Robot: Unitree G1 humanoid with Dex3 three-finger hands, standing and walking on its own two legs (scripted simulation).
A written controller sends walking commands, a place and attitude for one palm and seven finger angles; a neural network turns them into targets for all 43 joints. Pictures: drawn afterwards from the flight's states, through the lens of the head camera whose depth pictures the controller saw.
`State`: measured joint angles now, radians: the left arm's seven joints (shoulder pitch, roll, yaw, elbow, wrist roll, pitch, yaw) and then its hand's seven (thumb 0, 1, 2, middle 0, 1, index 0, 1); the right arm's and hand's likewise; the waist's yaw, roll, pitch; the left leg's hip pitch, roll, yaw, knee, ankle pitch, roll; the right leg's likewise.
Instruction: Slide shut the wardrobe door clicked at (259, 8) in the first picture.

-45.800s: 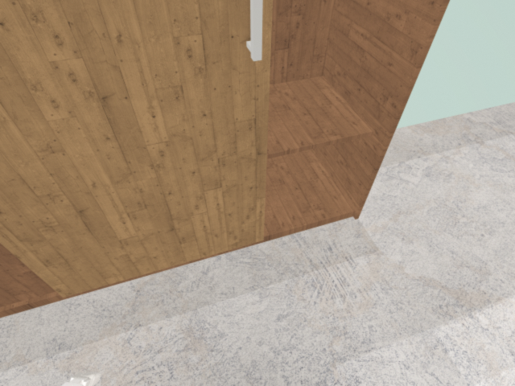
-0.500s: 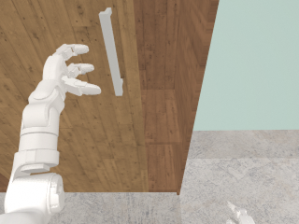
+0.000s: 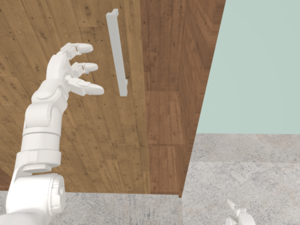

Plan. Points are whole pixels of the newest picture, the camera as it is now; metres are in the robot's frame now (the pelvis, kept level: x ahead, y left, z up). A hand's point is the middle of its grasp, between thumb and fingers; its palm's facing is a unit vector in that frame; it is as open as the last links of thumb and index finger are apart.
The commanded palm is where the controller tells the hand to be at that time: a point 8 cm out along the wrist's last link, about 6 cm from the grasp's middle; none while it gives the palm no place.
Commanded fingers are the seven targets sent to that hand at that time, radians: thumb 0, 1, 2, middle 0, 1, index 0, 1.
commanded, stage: move the hooked fingers beside the handle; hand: left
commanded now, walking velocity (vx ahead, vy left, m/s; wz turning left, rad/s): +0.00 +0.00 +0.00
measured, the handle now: (119, 56) +0.47 +0.11 +0.26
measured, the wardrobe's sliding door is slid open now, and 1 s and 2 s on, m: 0.18 0.18 0.18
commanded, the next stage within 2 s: feel for the door with the fingertips in 0.14 s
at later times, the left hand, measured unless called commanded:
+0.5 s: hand (96, 73) +0.40 +0.15 +0.25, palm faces +0.03 -1.00 +0.01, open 14.0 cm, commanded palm +0.37 +0.20 +0.25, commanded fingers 0.00 -0.50 0.30 -0.30 -1.20 -0.30 -1.20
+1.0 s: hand (104, 68) +0.42 +0.14 +0.25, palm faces +0.04 -1.00 +0.01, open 14.0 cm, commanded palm +0.39 +0.19 +0.25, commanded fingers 0.00 -0.50 0.30 -0.30 -1.20 -0.30 -1.20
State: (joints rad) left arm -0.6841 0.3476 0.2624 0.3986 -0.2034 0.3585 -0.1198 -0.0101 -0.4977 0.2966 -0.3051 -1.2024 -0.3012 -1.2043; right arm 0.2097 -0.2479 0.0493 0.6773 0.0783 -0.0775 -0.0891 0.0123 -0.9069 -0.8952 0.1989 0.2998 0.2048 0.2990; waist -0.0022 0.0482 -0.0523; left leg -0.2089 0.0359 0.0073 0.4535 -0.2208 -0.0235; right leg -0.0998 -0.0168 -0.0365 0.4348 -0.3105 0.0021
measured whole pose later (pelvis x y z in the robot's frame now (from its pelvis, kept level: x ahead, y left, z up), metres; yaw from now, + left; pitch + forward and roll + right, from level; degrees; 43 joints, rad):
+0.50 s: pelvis +0.00 +0.00 +0.00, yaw +0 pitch -1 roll +0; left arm -0.67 0.28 0.23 0.33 -0.20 0.38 -0.06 -0.01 -0.50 0.30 -0.30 -1.20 -0.30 -1.20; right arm 0.20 -0.24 0.05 0.69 0.07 -0.08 -0.08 0.01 -0.91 -0.90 0.20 0.30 0.20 0.30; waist 0.00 0.05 -0.05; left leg -0.21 0.03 0.01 0.45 -0.22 -0.02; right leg -0.10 -0.02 -0.03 0.43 -0.31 0.01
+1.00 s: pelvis +0.00 +0.00 +0.00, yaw +0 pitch -1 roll +0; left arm -0.76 0.28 0.23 0.46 -0.18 0.36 -0.04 -0.01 -0.50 0.30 -0.31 -1.20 -0.30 -1.20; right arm 0.23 -0.25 0.03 0.71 0.06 -0.06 -0.08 0.01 -0.91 -0.90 0.20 0.30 0.20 0.30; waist -0.02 0.05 -0.04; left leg -0.21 0.04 0.01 0.44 -0.21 -0.02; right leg -0.10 -0.01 -0.03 0.42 -0.30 0.00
